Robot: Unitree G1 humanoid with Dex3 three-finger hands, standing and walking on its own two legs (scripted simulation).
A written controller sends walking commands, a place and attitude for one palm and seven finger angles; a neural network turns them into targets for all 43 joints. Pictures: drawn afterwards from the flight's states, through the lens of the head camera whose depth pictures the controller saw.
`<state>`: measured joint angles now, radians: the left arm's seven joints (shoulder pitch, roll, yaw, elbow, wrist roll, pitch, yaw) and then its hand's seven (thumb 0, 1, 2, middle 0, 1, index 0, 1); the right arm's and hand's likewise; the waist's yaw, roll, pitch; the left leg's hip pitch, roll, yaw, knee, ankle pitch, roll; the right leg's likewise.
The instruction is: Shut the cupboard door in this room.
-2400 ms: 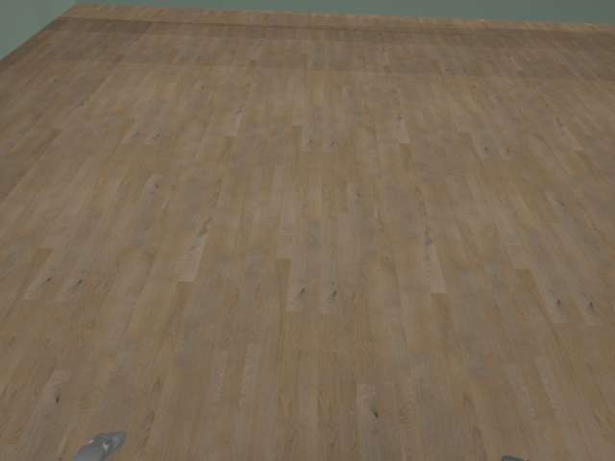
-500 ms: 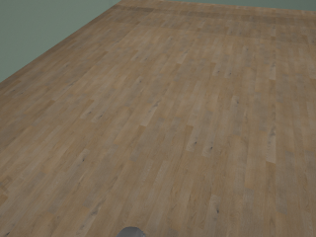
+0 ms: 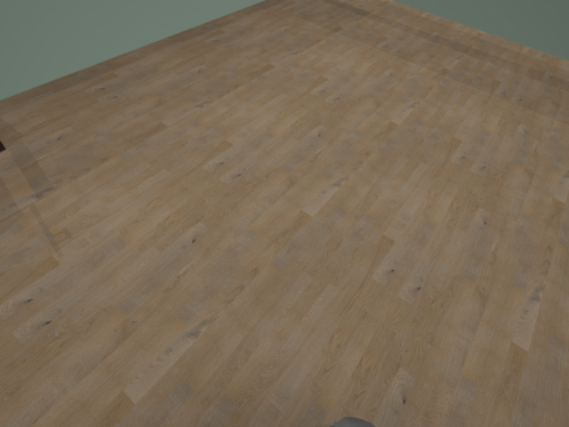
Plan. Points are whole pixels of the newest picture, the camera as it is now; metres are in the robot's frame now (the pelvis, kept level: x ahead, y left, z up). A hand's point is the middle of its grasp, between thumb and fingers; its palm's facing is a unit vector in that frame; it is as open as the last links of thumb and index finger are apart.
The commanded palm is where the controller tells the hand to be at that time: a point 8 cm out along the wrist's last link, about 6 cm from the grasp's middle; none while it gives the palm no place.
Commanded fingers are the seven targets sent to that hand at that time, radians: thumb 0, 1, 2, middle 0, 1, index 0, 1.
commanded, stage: turn or walk to find it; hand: left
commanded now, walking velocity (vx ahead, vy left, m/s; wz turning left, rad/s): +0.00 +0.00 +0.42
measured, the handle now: out of the picture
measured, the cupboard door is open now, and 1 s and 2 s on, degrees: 79 79 79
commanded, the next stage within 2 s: stand and wait in 0.52 s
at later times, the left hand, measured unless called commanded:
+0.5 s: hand out of the picture +0.03 +0.14 -0.14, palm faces +0.21 -0.94 -0.27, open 7.4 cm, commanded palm none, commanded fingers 0.00 0.90 0.90 -0.20 -0.30 -0.20 -0.30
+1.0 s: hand out of the picture -0.16 +0.15 -0.19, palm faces +0.36 -0.91 -0.18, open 7.4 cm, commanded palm none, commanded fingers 0.00 0.90 0.90 -0.20 -0.30 -0.20 -0.30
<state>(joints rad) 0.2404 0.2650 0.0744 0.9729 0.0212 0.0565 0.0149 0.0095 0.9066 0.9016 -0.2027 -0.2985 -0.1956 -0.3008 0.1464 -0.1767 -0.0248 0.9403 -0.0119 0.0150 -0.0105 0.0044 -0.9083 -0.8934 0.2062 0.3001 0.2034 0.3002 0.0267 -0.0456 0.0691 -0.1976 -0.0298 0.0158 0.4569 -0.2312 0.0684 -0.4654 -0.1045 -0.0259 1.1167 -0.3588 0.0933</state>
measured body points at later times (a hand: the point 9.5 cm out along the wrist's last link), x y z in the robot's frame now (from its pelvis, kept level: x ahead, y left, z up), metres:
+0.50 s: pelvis -0.03 -0.06 +0.00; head -0.02 -0.09 +0.45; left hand +0.01 +0.19 -0.12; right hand +0.02 -0.31 -0.17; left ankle -0.06 +0.09 -0.66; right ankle -0.02 -0.14 -0.74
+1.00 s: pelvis -0.08 -0.01 +0.00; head -0.09 +0.01 +0.45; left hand -0.18 +0.20 -0.17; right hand +0.08 -0.20 -0.14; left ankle -0.11 +0.07 -0.74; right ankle -0.05 -0.15 -0.71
